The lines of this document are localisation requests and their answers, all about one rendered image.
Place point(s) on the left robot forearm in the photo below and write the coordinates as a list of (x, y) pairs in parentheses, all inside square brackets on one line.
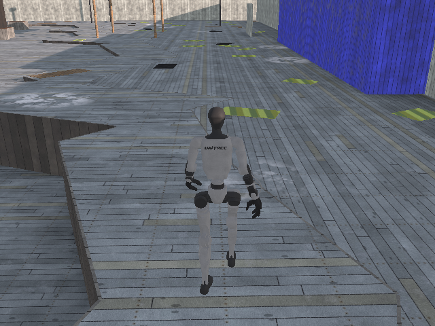
[(189, 175)]

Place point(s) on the robot right shin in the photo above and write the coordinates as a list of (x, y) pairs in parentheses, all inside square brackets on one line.
[(232, 238)]

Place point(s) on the robot left hand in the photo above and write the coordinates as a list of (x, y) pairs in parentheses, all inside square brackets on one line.
[(194, 181)]

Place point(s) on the robot right hand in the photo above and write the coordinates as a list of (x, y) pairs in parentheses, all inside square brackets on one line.
[(258, 206)]

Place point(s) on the left robot upper arm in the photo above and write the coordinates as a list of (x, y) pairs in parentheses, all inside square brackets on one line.
[(192, 153)]

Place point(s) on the right robot forearm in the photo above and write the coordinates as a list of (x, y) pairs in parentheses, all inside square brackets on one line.
[(250, 185)]

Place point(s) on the right robot upper arm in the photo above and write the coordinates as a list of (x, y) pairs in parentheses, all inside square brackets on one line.
[(241, 154)]

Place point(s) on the robot head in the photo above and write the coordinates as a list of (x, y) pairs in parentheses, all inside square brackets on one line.
[(216, 117)]

